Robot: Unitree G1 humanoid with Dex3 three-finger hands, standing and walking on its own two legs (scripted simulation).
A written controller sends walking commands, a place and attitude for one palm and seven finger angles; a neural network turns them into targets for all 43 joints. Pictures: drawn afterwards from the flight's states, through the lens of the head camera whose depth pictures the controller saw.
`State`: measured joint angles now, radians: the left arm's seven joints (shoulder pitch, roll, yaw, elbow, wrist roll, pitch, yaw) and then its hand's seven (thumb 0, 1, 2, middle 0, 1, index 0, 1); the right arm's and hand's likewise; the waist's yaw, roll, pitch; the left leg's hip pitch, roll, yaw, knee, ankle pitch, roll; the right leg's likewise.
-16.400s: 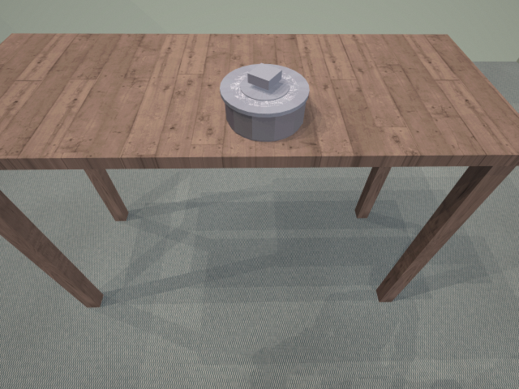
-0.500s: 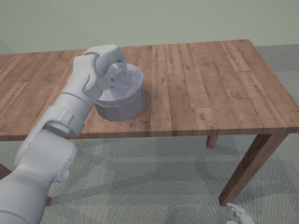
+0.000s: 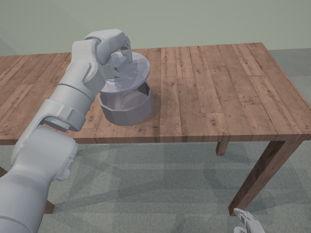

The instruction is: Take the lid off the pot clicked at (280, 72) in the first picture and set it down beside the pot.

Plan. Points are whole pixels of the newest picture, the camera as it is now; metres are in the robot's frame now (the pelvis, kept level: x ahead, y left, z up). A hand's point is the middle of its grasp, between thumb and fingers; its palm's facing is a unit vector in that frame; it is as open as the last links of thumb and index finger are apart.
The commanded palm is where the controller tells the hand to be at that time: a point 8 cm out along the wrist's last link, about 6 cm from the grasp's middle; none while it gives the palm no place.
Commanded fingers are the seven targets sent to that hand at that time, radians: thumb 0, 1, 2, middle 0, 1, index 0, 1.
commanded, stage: lift the lid straight up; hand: left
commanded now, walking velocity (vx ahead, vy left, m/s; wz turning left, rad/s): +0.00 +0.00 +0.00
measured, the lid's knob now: (116, 63) +0.48 +0.11 +0.22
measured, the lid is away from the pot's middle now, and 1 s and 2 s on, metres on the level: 0.01 0.02 0.10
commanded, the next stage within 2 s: move the lid sideways beside the pot in 1.08 s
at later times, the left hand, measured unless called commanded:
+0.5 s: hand (105, 48) +0.45 +0.11 +0.28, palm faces -0.15 -0.06 -0.99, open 8.3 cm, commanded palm +0.43 +0.12 +0.34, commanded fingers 0.00 0.51 1.14 -0.85 -0.97 -0.85 -0.94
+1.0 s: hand (104, 29) +0.46 +0.11 +0.32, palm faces -0.08 -0.06 -0.99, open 8.3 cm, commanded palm +0.43 +0.11 +0.37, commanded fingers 0.00 0.51 1.14 -0.85 -0.97 -0.85 -0.94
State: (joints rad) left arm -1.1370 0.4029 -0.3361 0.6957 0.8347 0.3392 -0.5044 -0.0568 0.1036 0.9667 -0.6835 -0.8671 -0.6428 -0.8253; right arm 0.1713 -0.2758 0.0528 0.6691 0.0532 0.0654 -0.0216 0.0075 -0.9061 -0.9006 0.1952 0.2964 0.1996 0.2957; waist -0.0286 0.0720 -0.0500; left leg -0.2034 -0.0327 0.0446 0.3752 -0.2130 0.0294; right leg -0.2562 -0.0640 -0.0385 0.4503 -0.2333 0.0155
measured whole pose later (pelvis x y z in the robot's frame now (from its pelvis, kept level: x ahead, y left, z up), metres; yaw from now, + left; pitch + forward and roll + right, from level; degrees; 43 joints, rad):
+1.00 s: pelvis +0.00 +0.00 +0.00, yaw +0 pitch +4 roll +1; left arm -1.36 0.44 -0.34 0.75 0.86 0.39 -0.56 -0.06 0.10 0.97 -0.69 -0.87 -0.65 -0.83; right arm 0.19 -0.28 0.06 0.66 0.06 0.05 -0.02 0.01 -0.91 -0.90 0.20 0.30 0.20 0.30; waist -0.03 0.07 -0.06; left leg -0.22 -0.04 0.05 0.36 -0.20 0.03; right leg -0.28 -0.07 -0.04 0.44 -0.23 0.02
